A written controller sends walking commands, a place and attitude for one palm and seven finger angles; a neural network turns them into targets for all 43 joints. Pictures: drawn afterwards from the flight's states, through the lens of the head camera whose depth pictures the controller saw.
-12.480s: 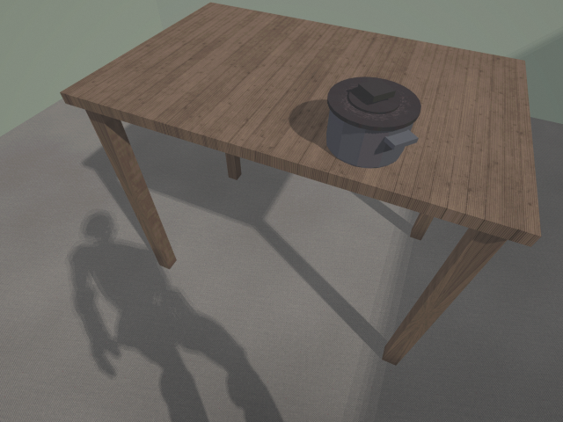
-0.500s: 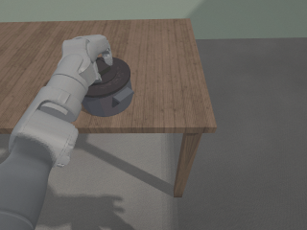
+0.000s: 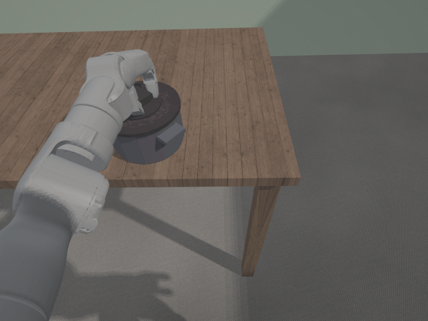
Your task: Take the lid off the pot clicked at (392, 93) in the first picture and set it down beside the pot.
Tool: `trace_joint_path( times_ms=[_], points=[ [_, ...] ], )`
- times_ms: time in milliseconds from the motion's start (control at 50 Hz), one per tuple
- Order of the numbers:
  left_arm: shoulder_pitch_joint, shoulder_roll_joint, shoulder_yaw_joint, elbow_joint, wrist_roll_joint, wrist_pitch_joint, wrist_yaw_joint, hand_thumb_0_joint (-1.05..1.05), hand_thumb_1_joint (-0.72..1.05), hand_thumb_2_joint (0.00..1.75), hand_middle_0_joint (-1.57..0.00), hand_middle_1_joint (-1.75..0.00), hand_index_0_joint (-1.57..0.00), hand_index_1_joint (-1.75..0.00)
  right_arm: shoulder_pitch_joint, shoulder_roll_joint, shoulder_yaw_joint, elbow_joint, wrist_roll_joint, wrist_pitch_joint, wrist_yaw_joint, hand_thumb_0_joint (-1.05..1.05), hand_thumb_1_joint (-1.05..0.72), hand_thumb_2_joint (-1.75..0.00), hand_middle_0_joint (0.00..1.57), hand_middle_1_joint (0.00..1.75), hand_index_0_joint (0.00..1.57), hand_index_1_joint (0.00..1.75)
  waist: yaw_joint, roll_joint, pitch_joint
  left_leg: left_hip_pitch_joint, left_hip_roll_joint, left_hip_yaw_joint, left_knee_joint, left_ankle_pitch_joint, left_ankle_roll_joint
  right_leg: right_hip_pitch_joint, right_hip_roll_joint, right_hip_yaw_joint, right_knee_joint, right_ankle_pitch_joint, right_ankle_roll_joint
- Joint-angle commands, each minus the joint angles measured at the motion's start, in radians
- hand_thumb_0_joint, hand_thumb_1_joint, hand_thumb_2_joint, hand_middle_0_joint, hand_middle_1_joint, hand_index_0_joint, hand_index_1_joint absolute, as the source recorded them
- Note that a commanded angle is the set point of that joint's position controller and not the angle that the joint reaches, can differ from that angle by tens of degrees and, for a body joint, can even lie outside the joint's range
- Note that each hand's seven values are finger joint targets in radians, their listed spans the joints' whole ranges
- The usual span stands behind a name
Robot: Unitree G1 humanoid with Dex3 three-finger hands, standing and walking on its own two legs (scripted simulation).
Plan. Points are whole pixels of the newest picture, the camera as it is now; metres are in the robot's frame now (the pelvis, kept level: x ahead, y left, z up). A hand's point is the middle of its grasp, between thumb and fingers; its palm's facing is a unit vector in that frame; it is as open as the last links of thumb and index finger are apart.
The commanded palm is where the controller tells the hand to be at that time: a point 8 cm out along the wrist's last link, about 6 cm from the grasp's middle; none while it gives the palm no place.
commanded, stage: close the fingers and squeeze the knob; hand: left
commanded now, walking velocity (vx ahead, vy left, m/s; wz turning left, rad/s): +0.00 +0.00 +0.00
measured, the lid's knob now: (135, 97) +0.51 +0.13 +0.16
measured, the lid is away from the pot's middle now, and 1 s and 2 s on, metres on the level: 0.00 0.00 0.01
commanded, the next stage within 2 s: lift the lid straight up in 0.54 s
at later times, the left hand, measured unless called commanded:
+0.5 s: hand (133, 97) +0.48 +0.13 +0.18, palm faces -0.37 -0.07 -0.92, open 7.8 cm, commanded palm +0.47 +0.13 +0.23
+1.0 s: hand (134, 94) +0.48 +0.13 +0.19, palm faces -0.40 -0.08 -0.91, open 7.0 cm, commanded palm +0.48 +0.13 +0.26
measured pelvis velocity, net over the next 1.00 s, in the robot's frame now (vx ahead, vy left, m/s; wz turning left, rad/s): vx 0.00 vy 0.00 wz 0.00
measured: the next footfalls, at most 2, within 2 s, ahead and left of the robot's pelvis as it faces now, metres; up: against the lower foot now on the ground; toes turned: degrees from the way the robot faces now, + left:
none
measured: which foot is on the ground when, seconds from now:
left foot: down 0.00-1.00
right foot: down 0.00-1.00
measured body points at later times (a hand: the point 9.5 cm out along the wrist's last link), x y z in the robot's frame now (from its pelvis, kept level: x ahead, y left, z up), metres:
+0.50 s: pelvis +0.00 +0.00 +0.00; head +0.03 -0.02 +0.45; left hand +0.49 +0.13 +0.23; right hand +0.06 -0.27 -0.14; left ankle +0.03 +0.12 -0.73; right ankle -0.07 -0.12 -0.73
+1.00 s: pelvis +0.00 +0.00 +0.00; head +0.04 -0.02 +0.45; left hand +0.50 +0.13 +0.24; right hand +0.07 -0.27 -0.14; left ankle +0.03 +0.12 -0.73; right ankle -0.07 -0.12 -0.73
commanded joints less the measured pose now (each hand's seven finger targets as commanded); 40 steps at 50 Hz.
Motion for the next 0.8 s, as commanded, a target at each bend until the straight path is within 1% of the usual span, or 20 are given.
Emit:
trace_joint_path(
  times_ms=[0,20,100,140,180,200,220,240,260,300,320,400,420,460,520,560,600,640,700,780],
  points=[
    [-0.475,0.153,0.025,-0.113,0.011,0.007,0.022,0.00,0.29,0.91,-0.62,-1.01,-0.70,-1.04,0.000,-0.144,-0.046,-0.082,0.002,-0.023,-0.008,0.00,-0.90,-0.90,0.20,0.30,0.20,0.30,-0.017,-0.108,-0.317,0.337,-0.061,-0.015,0.023,0.292,0.066,-0.065,0.073,-0.023,-0.064,0.474,-0.026],
    [-0.497,0.212,0.069,-0.141,0.023,0.006,0.026,0.00,0.30,0.92,-0.61,-1.01,-0.71,-1.04,0.000,-0.144,-0.046,-0.087,0.000,-0.024,-0.007,0.00,-0.90,-0.90,0.20,0.30,0.20,0.30,-0.010,-0.110,-0.351,0.343,-0.061,-0.017,0.021,0.283,0.067,-0.040,0.070,-0.014,-0.063,0.473,-0.023],
    [-0.474,0.175,0.041,-0.105,0.013,0.002,0.023,0.00,0.32,0.94,-0.61,-1.00,-0.72,-1.04,0.009,-0.145,-0.046,-0.082,0.000,-0.028,-0.012,0.00,-0.90,-0.90,0.20,0.30,0.20,0.30,-0.017,-0.110,-0.324,0.332,-0.064,-0.012,0.027,0.299,0.068,-0.053,0.072,-0.022,-0.062,0.494,-0.026],
    [-0.466,0.241,0.085,-0.089,0.027,0.000,0.025,0.00,0.34,0.95,-0.62,-1.01,-0.74,-1.05,0.004,-0.145,-0.042,-0.086,0.001,-0.029,-0.015,0.00,-0.90,-0.90,0.20,0.30,0.20,0.30,-0.009,-0.130,-0.334,0.311,-0.066,-0.009,0.024,0.269,0.069,-0.024,0.069,-0.011,-0.062,0.494,-0.020],
    [-0.470,0.193,0.048,-0.107,0.023,-0.001,0.021,0.00,0.35,0.96,-0.63,-1.01,-0.75,-1.05,-0.001,-0.140,-0.043,-0.092,0.004,-0.027,-0.013,0.00,-0.90,-0.90,0.20,0.30,0.20,0.30,-0.012,-0.124,-0.327,0.317,-0.063,-0.011,0.020,0.278,0.068,-0.036,0.069,-0.015,-0.060,0.492,-0.021],
    [-0.476,0.164,0.031,-0.147,0.010,-0.007,0.020,0.00,0.36,0.97,-0.63,-1.02,-0.75,-1.06,-0.002,-0.140,-0.048,-0.096,0.002,-0.029,-0.008,0.00,-0.90,-0.90,0.20,0.30,0.20,0.30,-0.008,-0.083,-0.348,0.349,-0.061,-0.013,0.030,0.334,0.066,-0.043,0.069,-0.019,-0.055,0.505,-0.026],
    [-0.481,0.216,0.076,-0.170,0.022,-0.008,0.024,0.00,0.37,0.97,-0.63,-1.02,-0.76,-1.06,-0.002,-0.141,-0.048,-0.099,-0.002,-0.028,-0.006,0.00,-0.90,-0.90,0.20,0.30,0.20,0.30,-0.001,-0.082,-0.380,0.367,-0.058,-0.020,0.033,0.343,0.067,-0.029,0.069,-0.011,-0.053,0.504,-0.023],
    [-0.449,0.215,0.073,-0.116,0.028,-0.008,0.025,0.00,0.38,0.97,-0.64,-1.03,-0.77,-1.06,-0.003,-0.139,-0.044,-0.096,0.001,-0.028,-0.008,0.00,-0.90,-0.90,0.20,0.30,0.20,0.30,-0.002,-0.087,-0.351,0.346,-0.060,-0.019,0.034,0.329,0.067,-0.040,0.071,-0.015,-0.052,0.491,-0.025],
    [-0.474,0.162,0.028,-0.140,0.025,-0.006,0.020,0.00,0.39,0.98,-0.64,-1.03,-0.77,-1.06,-0.003,-0.137,-0.047,-0.095,0.003,-0.026,-0.006,0.00,-0.90,-0.90,0.20,0.30,0.20,0.30,-0.015,-0.096,-0.341,0.349,-0.058,-0.018,0.026,0.311,0.066,-0.055,0.071,-0.018,-0.059,0.478,-0.023],
    [-0.466,0.174,0.045,-0.169,0.007,-0.008,0.020,0.00,0.41,0.99,-0.65,-1.04,-0.79,-1.07,-0.003,-0.143,-0.051,-0.097,0.001,-0.028,-0.004,0.00,-0.90,-0.90,0.20,0.30,0.20,0.30,-0.006,-0.090,-0.347,0.364,-0.058,-0.021,0.031,0.343,0.068,-0.051,0.072,-0.022,-0.059,0.490,-0.028],
    [-0.452,0.192,0.059,-0.145,0.019,-0.004,0.023,0.00,0.42,0.99,-0.65,-1.04,-0.79,-1.07,-0.006,-0.140,-0.047,-0.096,0.003,-0.026,-0.004,0.00,-0.90,-0.90,0.20,0.30,0.20,0.30,-0.004,-0.090,-0.342,0.357,-0.057,-0.022,0.030,0.334,0.067,-0.051,0.072,-0.016,-0.057,0.478,-0.025],
    [-0.463,0.123,0.008,-0.120,0.004,0.007,0.020,0.00,0.46,1.02,-0.67,-1.05,-0.81,-1.08,0.003,-0.142,-0.048,-0.083,0.001,-0.027,-0.005,0.00,-0.90,-0.90,0.20,0.30,0.20,0.30,-0.018,-0.086,-0.295,0.350,-0.058,-0.019,0.020,0.284,0.066,-0.089,0.077,-0.028,-0.070,0.439,-0.030],
    [-0.485,0.177,0.045,-0.124,0.018,0.008,0.026,0.00,0.47,1.02,-0.67,-1.05,-0.81,-1.08,0.004,-0.146,-0.047,-0.078,0.002,-0.024,-0.006,0.00,-0.90,-0.90,0.20,0.30,0.20,0.30,-0.018,-0.104,-0.311,0.347,-0.055,-0.025,0.017,0.274,0.066,-0.080,0.076,-0.023,-0.069,0.433,-0.027],
    [-0.499,0.149,0.021,-0.107,0.021,0.012,0.024,0.00,0.49,1.03,-0.68,-1.05,-0.82,-1.09,0.006,-0.142,-0.046,-0.077,0.001,-0.027,-0.009,0.00,-0.90,-0.90,0.20,0.30,0.20,0.30,-0.024,-0.120,-0.314,0.336,-0.059,-0.023,0.016,0.253,0.068,-0.077,0.076,-0.022,-0.069,0.434,-0.026],
    [-0.506,0.188,0.046,-0.090,0.026,0.011,0.026,0.00,0.52,1.05,-0.69,-1.06,-0.83,-1.10,0.007,-0.146,-0.045,-0.071,-0.001,-0.030,-0.014,0.00,-0.90,-0.90,0.20,0.30,0.20,0.30,-0.025,-0.120,-0.332,0.329,-0.060,-0.018,0.018,0.250,0.068,-0.062,0.072,-0.016,-0.067,0.446,-0.024],
    [-0.518,0.137,0.005,-0.079,0.026,0.015,0.023,0.00,0.53,1.05,-0.70,-1.06,-0.84,-1.10,0.010,-0.142,-0.046,-0.067,0.002,-0.029,-0.013,0.00,-0.90,-0.90,0.20,0.30,0.20,0.30,-0.035,-0.118,-0.311,0.323,-0.061,-0.016,0.018,0.236,0.067,-0.084,0.073,-0.018,-0.071,0.436,-0.024],
    [-0.512,0.151,0.020,-0.079,0.019,0.009,0.024,0.00,0.54,1.06,-0.70,-1.07,-0.85,-1.11,0.013,-0.148,-0.047,-0.066,-0.002,-0.031,-0.013,0.00,-0.90,-0.90,0.20,0.30,0.20,0.30,-0.031,-0.091,-0.324,0.335,-0.061,-0.015,0.026,0.270,0.066,-0.085,0.075,-0.023,-0.061,0.457,-0.029],
    [-0.522,0.206,0.068,-0.090,0.028,0.007,0.024,0.00,0.54,1.06,-0.70,-1.07,-0.86,-1.11,0.014,-0.144,-0.047,-0.072,-0.005,-0.033,-0.013,0.00,-0.90,-0.90,0.20,0.30,0.20,0.30,-0.020,-0.103,-0.353,0.335,-0.063,-0.021,0.028,0.273,0.068,-0.056,0.072,-0.016,-0.058,0.468,-0.026],
    [-0.566,0.168,0.030,-0.154,0.014,-0.003,0.016,0.00,0.55,1.06,-0.70,-1.07,-0.86,-1.12,0.011,-0.141,-0.051,-0.078,-0.003,-0.036,-0.013,0.00,-0.90,-0.90,0.20,0.30,0.20,0.30,-0.027,-0.085,-0.387,0.363,-0.060,-0.021,0.037,0.341,0.070,-0.048,0.071,-0.017,-0.053,0.516,-0.027],
    [-0.589,0.216,0.065,-0.150,0.025,-0.004,0.012,0.00,0.55,1.06,-0.71,-1.08,-0.87,-1.12,0.002,-0.137,-0.051,-0.079,-0.002,-0.042,-0.014,0.00,-0.90,-0.90,0.20,0.30,0.20,0.30,-0.022,-0.091,-0.375,0.368,-0.064,-0.025,0.031,0.313,0.072,-0.052,0.072,-0.009,-0.064,0.495,-0.025]
  ],
)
